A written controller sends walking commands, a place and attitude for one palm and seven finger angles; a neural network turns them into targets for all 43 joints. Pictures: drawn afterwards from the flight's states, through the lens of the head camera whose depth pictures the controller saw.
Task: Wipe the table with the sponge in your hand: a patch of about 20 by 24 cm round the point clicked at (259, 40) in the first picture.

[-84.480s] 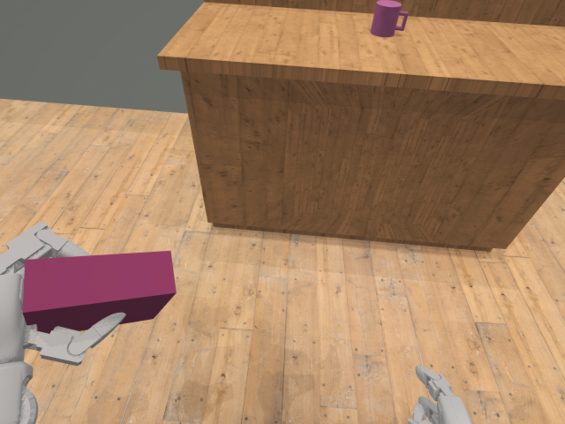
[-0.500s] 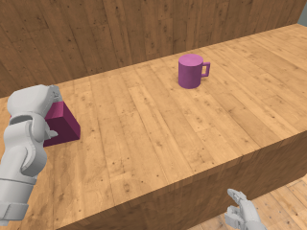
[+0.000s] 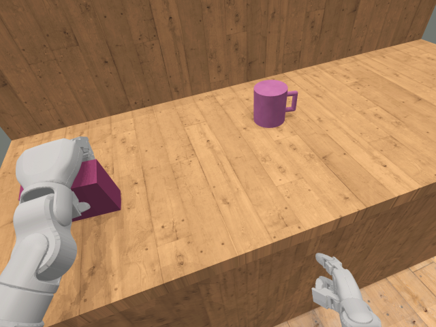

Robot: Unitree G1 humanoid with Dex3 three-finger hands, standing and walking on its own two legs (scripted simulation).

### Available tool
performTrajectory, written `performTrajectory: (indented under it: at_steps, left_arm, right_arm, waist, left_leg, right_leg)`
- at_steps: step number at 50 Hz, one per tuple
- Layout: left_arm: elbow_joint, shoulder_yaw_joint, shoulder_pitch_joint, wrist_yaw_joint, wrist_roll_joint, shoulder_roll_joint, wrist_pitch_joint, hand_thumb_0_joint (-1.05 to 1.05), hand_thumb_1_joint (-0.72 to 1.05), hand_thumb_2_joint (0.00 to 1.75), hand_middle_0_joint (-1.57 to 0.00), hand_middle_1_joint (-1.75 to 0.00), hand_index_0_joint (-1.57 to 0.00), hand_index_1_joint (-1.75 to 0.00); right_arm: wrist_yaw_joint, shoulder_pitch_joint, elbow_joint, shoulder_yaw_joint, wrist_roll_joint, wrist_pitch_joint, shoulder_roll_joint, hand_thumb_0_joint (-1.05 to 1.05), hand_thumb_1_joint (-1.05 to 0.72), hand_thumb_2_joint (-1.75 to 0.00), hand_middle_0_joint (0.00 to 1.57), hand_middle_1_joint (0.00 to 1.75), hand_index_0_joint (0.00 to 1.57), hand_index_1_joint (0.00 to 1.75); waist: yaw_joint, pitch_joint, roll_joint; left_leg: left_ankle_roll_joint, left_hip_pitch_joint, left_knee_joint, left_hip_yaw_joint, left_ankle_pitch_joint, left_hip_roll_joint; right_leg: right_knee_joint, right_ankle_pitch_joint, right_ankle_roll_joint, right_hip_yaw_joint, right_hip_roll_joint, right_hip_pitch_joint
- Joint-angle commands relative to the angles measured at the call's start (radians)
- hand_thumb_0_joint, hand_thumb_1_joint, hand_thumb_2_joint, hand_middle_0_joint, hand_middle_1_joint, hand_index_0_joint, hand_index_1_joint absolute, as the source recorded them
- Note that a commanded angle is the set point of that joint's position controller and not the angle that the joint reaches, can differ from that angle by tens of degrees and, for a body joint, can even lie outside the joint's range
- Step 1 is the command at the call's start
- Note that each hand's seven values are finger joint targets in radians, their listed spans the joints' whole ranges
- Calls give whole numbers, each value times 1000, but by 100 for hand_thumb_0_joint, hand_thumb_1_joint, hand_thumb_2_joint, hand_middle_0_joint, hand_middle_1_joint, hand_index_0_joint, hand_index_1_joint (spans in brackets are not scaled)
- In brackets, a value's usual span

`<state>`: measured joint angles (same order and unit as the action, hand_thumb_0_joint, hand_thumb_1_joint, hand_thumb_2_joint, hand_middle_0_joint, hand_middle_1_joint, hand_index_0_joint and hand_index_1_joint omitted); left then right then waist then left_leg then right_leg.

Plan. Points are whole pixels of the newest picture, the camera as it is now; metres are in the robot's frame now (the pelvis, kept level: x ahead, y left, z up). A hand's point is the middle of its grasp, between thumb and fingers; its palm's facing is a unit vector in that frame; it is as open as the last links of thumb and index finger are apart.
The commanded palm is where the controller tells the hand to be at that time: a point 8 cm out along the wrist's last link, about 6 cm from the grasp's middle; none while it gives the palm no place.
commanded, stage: wipe back along the first lane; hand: left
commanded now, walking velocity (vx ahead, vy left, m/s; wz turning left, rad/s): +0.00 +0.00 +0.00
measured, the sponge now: (82, 199) +0.28 +0.31 +0.11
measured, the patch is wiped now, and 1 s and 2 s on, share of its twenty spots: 0.90 0.90 0.90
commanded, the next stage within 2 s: lift the sponge slowly off the table in 0.92 s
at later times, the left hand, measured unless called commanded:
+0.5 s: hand (69, 202) +0.24 +0.28 +0.16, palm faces +0.23 -0.06 -0.97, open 9.1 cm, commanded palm +0.19 +0.26 +0.18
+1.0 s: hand (65, 231) +0.19 +0.25 +0.17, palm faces +0.32 -0.16 -0.93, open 9.0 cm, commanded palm +0.13 +0.24 +0.18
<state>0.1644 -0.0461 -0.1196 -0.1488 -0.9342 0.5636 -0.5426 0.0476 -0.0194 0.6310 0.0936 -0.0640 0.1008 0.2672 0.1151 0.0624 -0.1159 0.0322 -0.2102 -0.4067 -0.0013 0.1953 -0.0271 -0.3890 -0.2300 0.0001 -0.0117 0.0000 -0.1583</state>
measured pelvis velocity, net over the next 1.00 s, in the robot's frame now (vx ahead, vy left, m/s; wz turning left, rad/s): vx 0.02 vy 0.01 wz -0.04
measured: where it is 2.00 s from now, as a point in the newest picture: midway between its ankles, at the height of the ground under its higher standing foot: outside the picture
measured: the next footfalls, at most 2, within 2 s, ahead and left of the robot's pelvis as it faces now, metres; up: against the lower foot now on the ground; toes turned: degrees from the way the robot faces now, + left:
none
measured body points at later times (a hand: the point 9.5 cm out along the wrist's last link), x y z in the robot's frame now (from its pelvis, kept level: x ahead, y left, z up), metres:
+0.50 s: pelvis +0.02 -0.01 +0.00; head +0.00 -0.05 +0.44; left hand +0.22 +0.28 +0.22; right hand +0.26 -0.20 -0.08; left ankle +0.01 +0.10 -0.74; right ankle -0.01 -0.13 -0.74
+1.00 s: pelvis +0.02 +0.01 +0.00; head -0.01 -0.03 +0.44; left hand +0.17 +0.25 +0.22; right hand +0.26 -0.19 -0.08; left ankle +0.01 +0.10 -0.74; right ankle -0.01 -0.13 -0.74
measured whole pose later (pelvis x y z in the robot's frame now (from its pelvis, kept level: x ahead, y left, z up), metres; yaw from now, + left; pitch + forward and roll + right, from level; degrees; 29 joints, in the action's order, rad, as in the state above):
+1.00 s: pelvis +0.02 +0.01 +0.00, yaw -3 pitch -2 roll -1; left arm 0.79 0.01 0.51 0.06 -0.87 0.43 -0.53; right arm 0.00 -0.05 0.58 0.05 -0.05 0.16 0.26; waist 0.14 0.05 -0.11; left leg 0.04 -0.16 -0.46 0.04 0.26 -0.01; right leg -0.41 -0.26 -0.01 -0.05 0.01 -0.11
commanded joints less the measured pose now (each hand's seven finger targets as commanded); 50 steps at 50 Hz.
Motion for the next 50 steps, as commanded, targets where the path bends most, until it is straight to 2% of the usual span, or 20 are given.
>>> performTrajectory:
  at_steps: [1,2,6,7,11,12,16,17,21,22,26,28,31,32,36,41,42,46,47,50]
  left_arm:
    - [120,93,-69,-25,17,196,4,0,10,130,-120,-160,-120,-160]
    - [109,41,-42,-28,27,120,0,0,10,130,-120,-160,-120,-160]
    - [207,90,48,-16,33,159,2,0,10,130,-120,-160,-120,-160]
    - [191,40,84,-16,47,85,-6,0,10,130,-120,-160,-120,-160]
    - [243,115,151,-4,53,157,-3,0,10,130,-120,-160,-120,-160]
    - [232,65,172,-4,63,86,-9,0,10,130,-120,-160,-120,-160]
    - [290,105,212,13,65,128,-7,0,10,130,-120,-160,-120,-160]
    - [275,69,238,14,70,71,-12,0,10,130,-120,-160,-120,-160]
    - [363,106,318,31,78,99,-6,0,10,130,-120,-160,-120,-160]
    - [354,71,363,34,91,38,-12,0,10,130,-120,-160,-120,-160]
    - [415,124,378,58,91,95,-9,0,10,130,-120,-160,-120,-160]
    - [414,86,467,61,108,29,-12,0,10,130,-120,-160,-120,-160]
    - [505,123,496,83,106,65,-8,0,10,130,-120,-160,-120,-160]
    - [507,77,507,86,114,1,-15,0,10,130,-120,-160,-120,-160]
    - [572,103,531,110,114,31,-10,0,10,130,-120,-160,-120,-160]
    - [659,73,652,132,118,-15,-1,0,10,130,-120,-160,-120,-160]
    - [655,28,663,135,118,-64,-5,0,10,130,-120,-160,-120,-160]
    - [712,60,688,152,114,-21,6,0,10,130,-120,-160,-120,-160]
    - [719,10,691,156,112,-76,1,0,10,130,-120,-160,-120,-160]
    - [697,37,741,162,114,-39,16,0,10,130,-120,-160,-120,-160]
  right_arm:
    - [5,237,-189,-44,-1,-59,98,0,-90,-90,20,30,20,30]
    - [6,236,-198,-37,-2,-59,88,0,-90,-90,20,30,20,30]
    - [-3,246,-202,-47,-2,-61,92,0,-90,-90,20,30,20,30]
    - [-2,234,-209,-41,-3,-60,84,0,-90,-90,20,30,20,30]
    - [-4,241,-207,-49,0,-60,93,0,-90,-90,20,30,20,30]
    - [-1,226,-217,-42,-2,-57,85,0,-90,-90,20,30,20,30]
    - [-1,233,-213,-50,0,-58,90,0,-90,-90,20,30,20,30]
    - [0,216,-225,-43,-1,-57,84,0,-90,-90,20,30,20,30]
    - [-7,229,-227,-50,1,-56,88,0,-90,-90,20,30,20,30]
    - [-7,211,-238,-45,0,-55,79,0,-90,-90,20,30,20,30]
    - [-7,225,-232,-52,2,-52,86,0,-90,-90,20,30,20,30]
    - [-10,201,-231,-48,2,-46,79,0,-90,-90,20,30,20,30]
    - [-16,228,-244,-55,4,-44,83,0,-90,-90,20,30,20,30]
    - [-15,211,-258,-51,3,-42,75,0,-90,-90,20,30,20,30]
    - [-18,229,-253,-57,4,-37,78,0,-90,-90,20,30,20,30]
    - [-36,232,-266,-66,5,-29,72,0,-90,-90,20,30,20,30]
    - [-37,213,-274,-64,5,-25,65,0,-90,-90,20,30,20,30]
    - [-46,233,-270,-70,6,-10,71,0,-90,-90,20,30,20,30]
    - [-49,216,-286,-67,7,-8,60,0,-90,-90,20,30,20,30]
    - [-48,203,-260,-71,12,12,67,0,-90,-90,20,30,20,30]
  waist:
    - [8,118,111]
    - [8,126,115]
    - [15,124,94]
    - [13,135,111]
    - [21,96,138]
    - [15,116,135]
    - [15,85,126]
    - [14,104,147]
    - [20,86,135]
    - [20,105,136]
    - [20,70,135]
    - [24,81,143]
    - [26,72,126]
    - [26,93,130]
    - [23,46,117]
    - [32,62,108]
    - [33,80,121]
    - [29,33,108]
    - [35,54,116]
    - [38,17,132]
  left_leg:
    - [17,93,30,-18,-166,15]
    - [16,84,28,-13,-183,8]
    - [18,100,11,-17,-215,13]
    - [18,87,7,-11,-228,4]
    - [20,89,-7,-14,-214,9]
    - [19,83,-8,-7,-234,4]
    - [19,99,-14,-9,-215,11]
    - [18,86,-18,-5,-238,5]
    - [18,104,-26,-9,-243,13]
    - [20,93,-30,-5,-272,8]
    - [17,104,-27,-11,-245,18]
    - [15,108,-26,-8,-281,15]
    - [15,108,-28,-11,-271,24]
    - [18,99,-29,-6,-284,18]
    - [16,112,-16,-14,-251,31]
    - [17,115,-9,-20,-279,40]
    - [18,111,-12,-13,-301,35]
    - [19,107,4,-23,-259,49]
    - [20,104,-2,-18,-283,42]
    - [20,116,10,-18,-273,46]
  right_leg:
    - [51,129,63,-6,34,-26]
    - [41,143,61,23,27,-8]
    - [34,196,63,-16,37,-16]
    - [26,209,59,12,29,7]
    - [34,213,57,-35,37,-23]
    - [21,228,54,1,26,3]
    - [34,220,54,-39,39,-31]
    - [20,239,52,-5,29,-2]
    - [24,264,54,-46,41,-22]
    - [10,288,52,-14,30,8]
    - [25,262,53,-50,43,-25]
    - [21,286,48,-16,33,-1]
    - [14,293,54,-51,47,-10]
    - [5,290,51,-17,33,14]
    - [24,255,55,-51,51,-20]
    - [10,277,58,-47,60,13]
    - [2,281,57,-16,45,29]
    - [9,253,59,-55,66,15]
    - [2,252,59,-21,49,28]
    - [20,236,53,-25,50,15]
